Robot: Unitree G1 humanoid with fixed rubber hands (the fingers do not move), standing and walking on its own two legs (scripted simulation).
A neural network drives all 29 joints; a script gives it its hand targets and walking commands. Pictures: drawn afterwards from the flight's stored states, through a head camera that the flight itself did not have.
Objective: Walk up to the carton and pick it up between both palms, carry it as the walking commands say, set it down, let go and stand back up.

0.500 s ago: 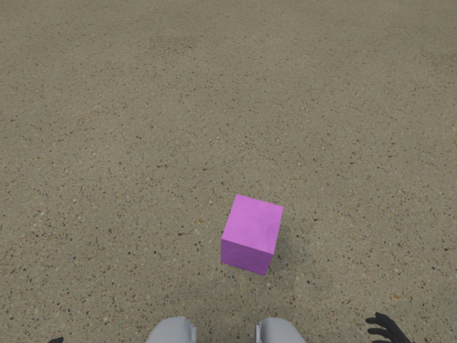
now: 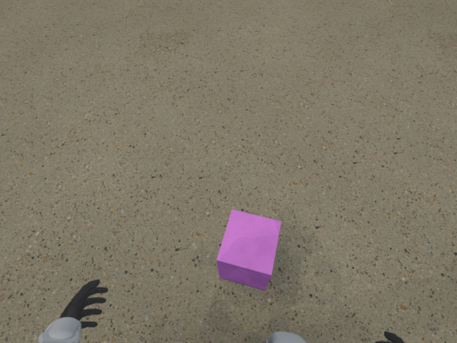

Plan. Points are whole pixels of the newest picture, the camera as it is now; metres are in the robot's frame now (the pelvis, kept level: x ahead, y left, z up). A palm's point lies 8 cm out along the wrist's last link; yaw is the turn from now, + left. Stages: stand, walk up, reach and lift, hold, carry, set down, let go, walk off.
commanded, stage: walk up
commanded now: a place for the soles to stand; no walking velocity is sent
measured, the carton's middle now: (248, 251) +0.47 -0.06 -0.64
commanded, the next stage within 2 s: none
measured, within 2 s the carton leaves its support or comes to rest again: neither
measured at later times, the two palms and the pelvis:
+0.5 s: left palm out of the picture +0.07 +0.30 -0.11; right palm out of the picture +0.10 -0.28 -0.11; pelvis +0.01 +0.01 +0.02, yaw +1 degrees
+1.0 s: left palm out of the picture +0.09 +0.39 -0.12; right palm out of the picture +0.07 -0.23 -0.11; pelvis +0.04 +0.07 +0.00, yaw -8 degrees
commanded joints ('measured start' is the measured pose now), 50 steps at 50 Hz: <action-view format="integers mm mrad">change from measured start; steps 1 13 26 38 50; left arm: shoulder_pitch -16 -34 4 254 148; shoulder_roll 242 201 180 286 149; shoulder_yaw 72 80 94 171 102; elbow -7 124 188 47 -111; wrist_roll -2 7 22 87 63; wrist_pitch -16 -30 -32 -42 -42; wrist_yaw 17 19 20 68 42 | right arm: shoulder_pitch -26 -97 -77 -57 146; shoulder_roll -205 -179 -161 -109 -178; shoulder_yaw -55 -63 -69 -130 -147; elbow -10 97 122 -96 -203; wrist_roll -5 -17 -22 -90 -71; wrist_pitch -21 -31 -36 -3 -11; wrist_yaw -14 -20 -27 44 5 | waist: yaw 30 28 26 73 -33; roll -100 -39 -24 -195 80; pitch -267 -239 -218 -70 -33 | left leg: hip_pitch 41 98 88 -299 185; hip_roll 89 94 94 59 286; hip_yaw -45 -23 -23 -45 -96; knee -97 -209 -246 89 -216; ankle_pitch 523 520 524 -146 639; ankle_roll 87 78 76 103 253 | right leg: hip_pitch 187 201 232 150 -314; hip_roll -139 -119 -119 -328 -15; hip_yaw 93 58 45 417 78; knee -145 -246 -274 -305 203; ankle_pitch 561 478 434 36 -141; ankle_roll -53 -30 -21 -251 -31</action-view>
